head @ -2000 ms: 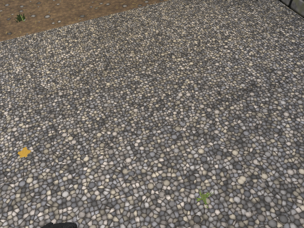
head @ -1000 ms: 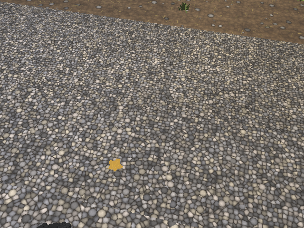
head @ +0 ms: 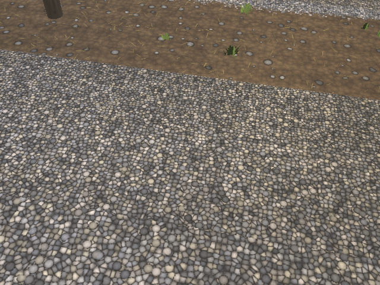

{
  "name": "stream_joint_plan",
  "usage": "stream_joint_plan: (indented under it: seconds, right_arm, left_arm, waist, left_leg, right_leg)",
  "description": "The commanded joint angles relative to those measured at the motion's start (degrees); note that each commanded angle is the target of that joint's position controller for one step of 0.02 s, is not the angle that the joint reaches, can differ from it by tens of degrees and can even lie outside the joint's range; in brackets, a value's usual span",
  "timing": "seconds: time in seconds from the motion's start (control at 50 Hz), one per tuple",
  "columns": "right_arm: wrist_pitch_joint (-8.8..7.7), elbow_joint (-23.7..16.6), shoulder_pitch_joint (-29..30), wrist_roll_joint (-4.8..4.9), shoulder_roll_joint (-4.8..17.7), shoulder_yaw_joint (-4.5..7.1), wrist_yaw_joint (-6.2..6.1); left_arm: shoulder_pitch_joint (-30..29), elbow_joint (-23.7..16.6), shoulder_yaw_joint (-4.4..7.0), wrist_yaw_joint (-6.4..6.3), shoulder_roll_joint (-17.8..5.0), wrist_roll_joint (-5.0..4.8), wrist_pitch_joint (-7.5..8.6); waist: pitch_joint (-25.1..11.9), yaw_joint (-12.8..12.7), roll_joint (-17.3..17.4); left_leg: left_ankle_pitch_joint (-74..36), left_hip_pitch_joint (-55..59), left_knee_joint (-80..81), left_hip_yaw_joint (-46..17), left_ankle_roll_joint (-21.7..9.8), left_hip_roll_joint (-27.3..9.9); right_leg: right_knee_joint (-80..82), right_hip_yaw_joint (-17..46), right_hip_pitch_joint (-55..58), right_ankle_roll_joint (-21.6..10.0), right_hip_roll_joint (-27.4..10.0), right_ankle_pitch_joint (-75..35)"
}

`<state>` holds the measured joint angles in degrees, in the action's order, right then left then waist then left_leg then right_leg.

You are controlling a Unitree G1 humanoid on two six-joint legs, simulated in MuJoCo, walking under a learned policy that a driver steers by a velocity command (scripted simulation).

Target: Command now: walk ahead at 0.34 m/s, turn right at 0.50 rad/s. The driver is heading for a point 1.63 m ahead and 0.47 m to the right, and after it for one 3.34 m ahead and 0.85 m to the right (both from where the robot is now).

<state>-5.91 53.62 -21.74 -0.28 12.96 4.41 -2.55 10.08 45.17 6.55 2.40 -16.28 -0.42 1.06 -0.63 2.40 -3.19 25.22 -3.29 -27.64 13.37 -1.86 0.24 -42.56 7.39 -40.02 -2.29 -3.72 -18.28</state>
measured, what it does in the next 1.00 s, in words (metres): goes down, turning right: right foot 0.17 m lower, then left foot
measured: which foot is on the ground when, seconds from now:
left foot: down 0.00-0.22, up 0.24-0.62, down 0.64-1.00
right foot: up 0.00-0.20, down 0.22-0.64, up 0.66-0.96, down 0.98-1.00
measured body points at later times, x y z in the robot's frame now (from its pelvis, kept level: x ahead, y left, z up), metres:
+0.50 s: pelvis +0.21 -0.04 -0.17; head +0.25 -0.06 +0.28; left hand +0.40 +0.19 -0.28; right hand +0.30 -0.34 -0.27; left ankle +0.35 +0.11 -0.82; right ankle +0.23 -0.13 -0.90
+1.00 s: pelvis +0.28 -0.01 -0.17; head +0.29 -0.02 +0.28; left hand +0.53 +0.13 -0.27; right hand +0.24 -0.30 -0.28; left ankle +0.36 +0.09 -0.90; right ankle +0.22 -0.11 -0.90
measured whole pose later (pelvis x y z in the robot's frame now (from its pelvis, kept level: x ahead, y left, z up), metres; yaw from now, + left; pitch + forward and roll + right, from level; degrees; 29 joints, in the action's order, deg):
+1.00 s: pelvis +0.28 -0.01 -0.17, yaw -32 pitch +1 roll +0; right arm 1.0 40.1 -13.4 -0.9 13.4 2.9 -0.7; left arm 11.4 39.7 2.7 0.1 -13.3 0.4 -3.0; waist -0.5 1.5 -0.2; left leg 15.6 -19.5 -33.7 2.2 0.6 -1.6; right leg -32.6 1.8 -17.6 0.3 0.5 15.3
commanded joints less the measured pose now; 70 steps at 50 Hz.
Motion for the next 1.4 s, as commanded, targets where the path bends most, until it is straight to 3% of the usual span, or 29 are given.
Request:
stream_joint_plan:
  seconds: [0.02,0.1,0.16,0.18,0.2,0.22,0.24,0.26,0.28,0.3,0.34,0.36,0.4,0.44,0.5,0.62,0.64,0.66,0.68,0.72,0.78,0.86,0.96,0.98,1.0,1.02,1.06,1.12,1.4]
  right_arm:
    - [0.20,-3.78,-1.00,0.06,6.60,0.92,-1.63]
    - [2.36,-5.46,-4.53,0.68,7.38,0.74,-2.80]
    - [3.68,-6.91,-3.80,1.65,7.78,0.46,-3.17]
    - [3.78,-6.41,-4.63,1.86,8.31,0.68,-2.59]
    - [3.64,-5.85,-3.11,2.46,8.72,0.54,-1.69]
    - [2.72,-5.24,-1.96,3.32,8.88,0.48,-0.51]
    - [2.11,-6.64,-5.85,1.12,3.90,-0.26,0.21]
    - [0.53,-12.11,-5.82,2.77,5.81,-2.23,1.73]
    - [0.38,-14.50,0.81,2.21,8.20,-1.80,1.73]
    - [0.99,-16.27,3.46,1.62,8.17,-1.99,1.08]
    - [3.56,-14.40,0.79,1.36,8.38,-1.35,-0.92]
    - [5.00,-12.24,-0.74,1.56,12.05,0.13,-1.68]
    - [5.40,-13.97,2.20,-0.47,9.38,0.28,-3.30]
    - [4.41,-16.83,9.21,-1.46,5.87,-0.43,-3.40]
    - [5.04,-18.66,11.38,-0.04,3.31,-0.92,-1.40]
    - [5.50,-19.53,11.30,-0.06,6.33,1.14,1.13]
    - [5.12,-19.11,8.55,-0.55,8.29,1.91,1.28]
    - [5.16,-18.95,4.88,-1.84,12.97,3.03,1.22]
    - [5.35,-18.25,3.97,-2.94,14.30,3.55,1.91]
    - [5.17,-19.95,8.66,-1.59,9.08,2.13,1.67]
    - [6.03,-20.58,15.32,-0.96,7.74,1.22,1.20]
    - [6.92,-19.55,14.94,-0.90,7.54,0.71,1.01]
    - [6.44,-16.98,9.23,0.06,6.35,-0.33,1.58]
    - [5.88,-16.51,7.77,-0.35,5.21,-0.79,2.01]
    - [5.11,-17.54,5.85,-1.50,3.97,-1.16,2.58]
    - [4.84,-18.04,6.73,-1.62,4.11,-1.36,2.40]
    - [5.21,-17.16,9.17,-1.32,7.16,-0.37,2.37]
    - [5.52,-16.44,7.57,-1.18,6.26,-0.40,2.51]
    - [5.66,-13.82,4.56,-0.51,5.29,0.22,1.82]
  left_arm:
    - [-8.36,-6.57,-0.53,2.21,-1.10,0.81,0.40]
    - [-15.59,-9.55,-2.03,5.56,0.98,-0.36,-0.13]
    - [-10.00,-6.39,-1.69,5.59,-0.37,-0.67,-0.55]
    - [-5.23,-3.70,-1.00,4.69,-1.67,-0.40,-0.43]
    - [5.17,-0.12,0.35,3.40,-4.26,-0.05,-0.09]
    - [13.45,3.01,1.93,1.71,-8.02,1.42,0.13]
    - [16.65,4.26,2.24,0.70,-15.65,3.04,0.70]
    - [17.93,2.54,1.83,0.66,-17.66,2.81,0.96]
    - [13.55,-0.35,0.98,-0.47,-14.23,1.26,-0.21]
    - [9.30,-0.99,-0.22,-1.29,-11.54,-0.37,-1.33]
    - [-5.11,-5.58,-1.74,-1.70,-9.25,0.24,-2.20]
    - [-6.36,-6.82,-2.18,-1.28,-8.50,0.91,-1.42]
    - [-4.94,-6.09,-1.59,-1.86,-10.49,1.32,-0.08]
    - [-2.75,-5.47,-1.45,-4.29,-9.19,0.64,-0.53]
    - [-2.61,-6.66,-1.21,-5.67,-8.57,-0.05,-2.45]
    - [-1.14,-9.41,-1.29,-4.88,-6.83,-0.28,-4.50]
    - [0.86,-9.49,-1.71,-4.79,-4.83,-0.30,-4.42]
    - [4.60,-9.92,-2.50,-4.55,-0.73,0.70,-4.06]
    - [2.97,-12.58,-1.57,-4.56,-3.48,-0.73,-2.92]
    - [1.13,-11.08,0.80,-4.72,-9.71,-0.30,-2.65]
    - [3.68,-9.22,0.00,-4.25,-5.89,-0.56,-4.57]
    - [0.53,-10.06,-2.56,-2.87,-0.63,-0.19,-4.30]
    - [3.04,-8.53,-2.38,-2.03,-1.30,0.67,-3.32]
    - [4.35,-8.93,-2.22,-2.28,-3.02,1.48,-3.24]
    - [2.64,-9.11,-1.44,-2.71,-7.60,2.07,-3.14]
    - [-0.08,-8.93,-2.17,-2.21,-4.12,2.27,-3.03]
    - [-1.75,-9.26,-3.07,-1.65,-0.74,2.35,-2.57]
    - [0.67,-7.40,-2.91,-1.67,-1.57,1.14,-1.97]
    - [1.01,-1.54,-2.46,-2.23,0.39,0.54,-2.65]
  waist:
    - [5.66,2.12,5.89]
    - [7.43,6.15,4.88]
    - [5.36,4.58,4.32]
    - [1.89,2.69,4.75]
    - [-3.00,-3.42,5.70]
    - [-5.87,-9.92,0.50]
    - [-10.23,-8.75,-12.68]
    - [-30.00,-9.76,-13.24]
    - [-33.22,-10.64,-3.87]
    - [-30.14,-7.45,3.81]
    - [-18.34,1.87,12.63]
    - [-12.35,2.64,12.33]
    - [-4.21,2.05,4.64]
    - [-6.36,-0.33,0.91]
    - [-11.00,-0.98,-3.94]
    - [-3.04,-0.51,-8.17]
    - [-3.73,-0.03,-5.97]
    - [-8.13,-1.65,8.74]
    - [-8.45,-2.09,21.99]
    - [-4.84,-2.03,13.35]
    - [-2.30,-4.77,9.87]
    - [-4.16,-2.95,13.73]
    - [-3.40,-3.22,13.21]
    - [-4.89,-3.06,10.75]
    - [-5.11,1.05,-0.51]
    - [-5.31,1.53,-7.05]
    - [-0.52,-0.34,-4.15]
    - [1.19,-0.68,-2.19]
    - [-0.92,-1.01,3.01]
  left_leg:
    - [-26.25,-4.23,-3.01,-4.33,-4.68,-15.26]
    - [-21.06,-2.01,-13.71,-4.93,-2.48,-17.51]
    - [-24.84,-4.57,-26.48,-2.69,-0.01,-17.91]
    - [-27.00,-5.57,-34.93,-2.50,0.29,-17.24]
    - [-28.41,-9.58,-47.37,-2.40,0.90,-15.98]
    - [-15.59,-19.31,-65.30,1.30,4.53,-9.11]
    - [36.18,-48.42,-94.25,-2.32,8.37,-2.13]
    - [32.91,-57.73,-104.50,-16.37,10.27,-2.06]
    - [28.79,-58.88,-98.68,-18.59,9.96,-5.00]
    - [23.61,-61.05,-96.32,-18.07,9.40,-6.26]
    - [8.87,-51.39,-82.68,-20.03,8.56,-8.54]
    - [0.69,-42.57,-72.10,-20.66,7.32,-8.17]
    - [-7.79,-36.85,-55.92,-18.29,8.23,-5.01]
    - [-16.12,-31.78,-34.86,-17.35,9.15,-2.45]
    - [-18.26,-28.94,-24.71,-19.52,9.96,-1.19]
    - [-14.30,-15.15,-3.60,-17.78,5.10,1.40]
    - [-18.37,-7.53,0.73,-20.08,3.04,-3.38]
    - [-29.98,2.51,1.82,-32.39,-2.62,-17.06]
    - [-30.82,1.34,7.79,-48.57,-12.68,-24.74]
    - [-25.54,-1.65,6.60,-39.52,-11.84,-20.61]
    - [-23.64,-12.88,7.67,-26.42,-8.29,-12.60]
    - [-15.42,-15.13,8.76,-20.32,-8.11,-9.78]
    - [-12.46,-16.89,5.45,-22.52,-5.84,-11.15]
    - [-11.42,-19.60,2.71,-21.34,-1.82,-9.70]
    - [-8.90,-21.01,-2.89,-15.46,2.12,-4.57]
    - [-8.69,-13.13,-1.63,-14.53,4.12,-4.63]
    - [-11.72,-11.03,-1.44,-13.76,4.43,-4.02]
    - [-14.81,-10.90,-0.42,-14.14,3.59,-4.52]
    - [-20.78,-7.96,-0.85,-12.87,4.48,-4.98]
  right_leg:
    - [5.58,-3.13,-2.04,-0.31,0.87,-7.93]
    - [14.17,-7.08,-1.83,1.37,1.08,-7.01]
    - [19.92,-9.34,8.41,1.75,1.32,-9.40]
    - [20.42,-10.41,15.85,1.07,2.44,-9.90]
    - [23.59,-11.21,29.18,-0.91,3.21,-12.99]
    - [29.29,-11.50,46.17,-5.56,2.80,-25.33]
    - [6.89,-0.37,72.90,-12.41,-8.12,-65.74]
    - [-2.22,16.13,88.26,-25.89,-20.45,-72.05]
    - [4.64,16.75,82.64,-25.74,-20.19,-58.08]
    - [7.84,16.98,75.28,-24.55,-18.82,-38.00]
    - [15.94,22.77,42.10,-23.02,-22.16,-12.26]
    - [19.51,18.51,25.99,-20.25,-18.39,-4.92]
    - [20.44,10.10,14.06,-17.08,-8.41,-4.04]
    - [18.48,5.96,16.53,-13.31,-1.96,-4.49]
    - [17.35,10.45,22.51,-12.33,-4.01,6.36]
    - [17.04,20.15,15.59,-7.81,-0.93,33.82]
    - [12.50,18.70,11.70,-4.86,1.60,37.38]
    - [-4.57,9.44,4.47,-0.11,9.25,50.92]
    - [-16.35,3.94,-3.86,2.88,13.35,59.88]
    - [-31.05,3.44,-8.10,5.38,9.21,51.16]
    - [-32.12,-0.93,1.18,6.84,7.85,41.61]
    - [-10.03,-6.01,13.71,6.54,5.26,40.07]
    - [17.82,-8.04,30.43,2.38,5.23,30.62]
    - [18.24,-2.34,36.41,1.04,1.19,24.62]
    - [16.49,5.70,35.25,-2.36,-5.32,18.17]
    - [19.30,7.79,25.00,-5.68,-6.70,28.71]
    - [20.96,4.81,21.26,-3.05,-2.73,38.32]
    - [19.79,3.27,22.56,-1.40,-1.13,33.04]
    - [15.80,0.89,28.73,-0.94,0.91,16.34]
